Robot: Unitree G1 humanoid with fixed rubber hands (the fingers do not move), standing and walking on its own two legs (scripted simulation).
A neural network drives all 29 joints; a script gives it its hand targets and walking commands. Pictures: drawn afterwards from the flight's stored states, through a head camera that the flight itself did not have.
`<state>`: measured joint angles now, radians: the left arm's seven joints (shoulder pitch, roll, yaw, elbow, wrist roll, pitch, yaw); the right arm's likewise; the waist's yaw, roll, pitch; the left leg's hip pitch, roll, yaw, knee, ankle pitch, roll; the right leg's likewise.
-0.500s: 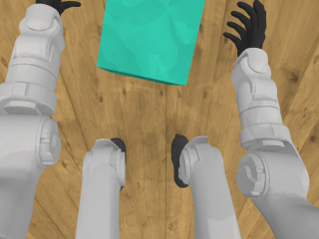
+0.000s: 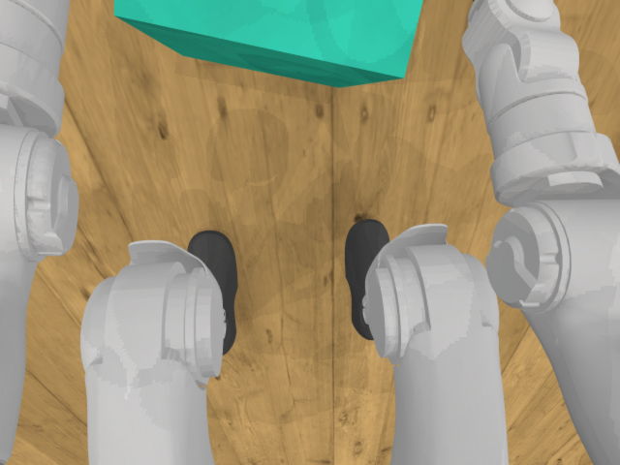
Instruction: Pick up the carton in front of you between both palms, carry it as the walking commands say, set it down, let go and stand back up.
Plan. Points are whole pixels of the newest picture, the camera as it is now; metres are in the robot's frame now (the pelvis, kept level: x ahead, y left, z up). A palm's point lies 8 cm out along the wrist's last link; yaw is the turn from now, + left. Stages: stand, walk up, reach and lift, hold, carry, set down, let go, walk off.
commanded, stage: reach and lift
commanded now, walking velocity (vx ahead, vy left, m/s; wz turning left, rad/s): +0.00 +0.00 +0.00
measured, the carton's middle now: out of the picture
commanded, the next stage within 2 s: none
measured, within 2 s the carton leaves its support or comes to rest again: leaves its support in 0.68 s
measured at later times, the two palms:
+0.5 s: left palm out of the picture +0.58 +0.16 -0.18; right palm out of the picture +0.55 -0.14 -0.18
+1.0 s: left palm out of the picture +0.54 +0.17 -0.04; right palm out of the picture +0.53 -0.12 -0.04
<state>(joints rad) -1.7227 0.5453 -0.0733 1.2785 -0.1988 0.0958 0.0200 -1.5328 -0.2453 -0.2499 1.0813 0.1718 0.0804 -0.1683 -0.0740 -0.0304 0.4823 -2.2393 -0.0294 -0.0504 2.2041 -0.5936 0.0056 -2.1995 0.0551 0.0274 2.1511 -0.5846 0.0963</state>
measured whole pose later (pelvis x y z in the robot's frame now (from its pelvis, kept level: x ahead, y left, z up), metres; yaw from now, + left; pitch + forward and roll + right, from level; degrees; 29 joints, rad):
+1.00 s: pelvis +0.00 -0.01 +0.04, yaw +3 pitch +41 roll -3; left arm -1.32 0.20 0.26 0.92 0.11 0.36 0.04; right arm -1.18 -0.02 -0.53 0.73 -0.09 0.33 -0.13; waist -0.03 -0.03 0.01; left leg -2.21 -0.07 -0.07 2.05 -0.56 -0.04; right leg -2.18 0.07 0.05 2.03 -0.58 0.08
